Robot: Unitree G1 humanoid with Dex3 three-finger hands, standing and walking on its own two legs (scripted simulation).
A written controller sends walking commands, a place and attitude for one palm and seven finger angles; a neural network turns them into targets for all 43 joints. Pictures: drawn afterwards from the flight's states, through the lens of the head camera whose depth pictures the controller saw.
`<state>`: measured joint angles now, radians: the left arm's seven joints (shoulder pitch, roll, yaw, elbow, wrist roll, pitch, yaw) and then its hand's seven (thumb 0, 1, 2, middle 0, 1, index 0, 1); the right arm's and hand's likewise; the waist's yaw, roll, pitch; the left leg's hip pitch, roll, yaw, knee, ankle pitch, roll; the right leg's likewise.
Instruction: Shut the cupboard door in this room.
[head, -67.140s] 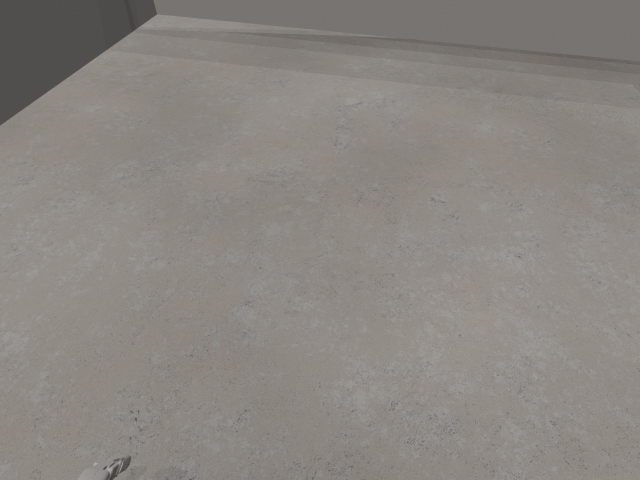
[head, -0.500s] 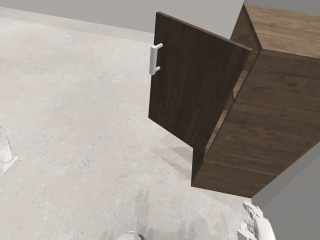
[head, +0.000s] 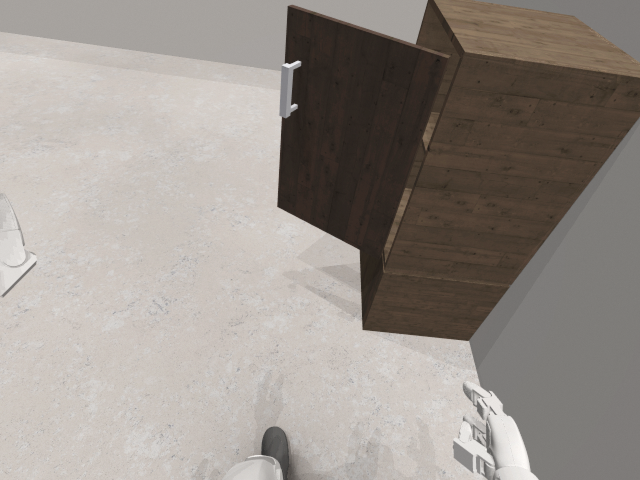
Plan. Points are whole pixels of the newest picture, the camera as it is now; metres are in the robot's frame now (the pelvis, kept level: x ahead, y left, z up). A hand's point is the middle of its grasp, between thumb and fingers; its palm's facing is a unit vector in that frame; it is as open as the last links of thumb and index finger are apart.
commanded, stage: stop stepping back and stand still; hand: left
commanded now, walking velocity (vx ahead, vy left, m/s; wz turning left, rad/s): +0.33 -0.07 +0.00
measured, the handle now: (290, 89) +0.96 +0.07 +0.05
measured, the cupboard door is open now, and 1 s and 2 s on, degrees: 61 61 61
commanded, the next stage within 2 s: let the arm hang, fingers relaxed in 1.62 s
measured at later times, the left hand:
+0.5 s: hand out of the picture +0.05 +0.33 +0.21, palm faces +0.32 -0.85 -0.42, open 7.4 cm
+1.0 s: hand out of the picture +0.10 +0.31 +0.19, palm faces +0.41 -0.81 -0.41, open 7.4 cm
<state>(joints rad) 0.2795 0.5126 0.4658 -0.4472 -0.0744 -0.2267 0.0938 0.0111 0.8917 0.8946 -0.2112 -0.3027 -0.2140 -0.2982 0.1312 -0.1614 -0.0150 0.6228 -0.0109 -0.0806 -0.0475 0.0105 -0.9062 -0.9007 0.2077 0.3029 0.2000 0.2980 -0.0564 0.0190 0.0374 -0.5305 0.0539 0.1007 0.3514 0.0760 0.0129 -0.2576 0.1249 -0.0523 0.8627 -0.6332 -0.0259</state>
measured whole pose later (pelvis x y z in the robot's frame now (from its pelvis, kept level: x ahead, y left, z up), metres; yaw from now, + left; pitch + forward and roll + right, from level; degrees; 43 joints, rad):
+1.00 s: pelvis -0.12 +0.06 +0.01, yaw -5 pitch -1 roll +0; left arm 0.54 0.41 0.44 -0.53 -0.04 -0.22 0.19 0.02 0.89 0.89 -0.21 -0.30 -0.22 -0.30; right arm 0.24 -0.24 -0.03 0.65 0.01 -0.07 -0.09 0.01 -0.91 -0.90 0.20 0.30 0.20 0.30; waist 0.02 -0.05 0.02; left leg -0.42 0.02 0.11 0.64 -0.19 0.04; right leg -0.05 -0.01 -0.08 0.61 -0.52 -0.01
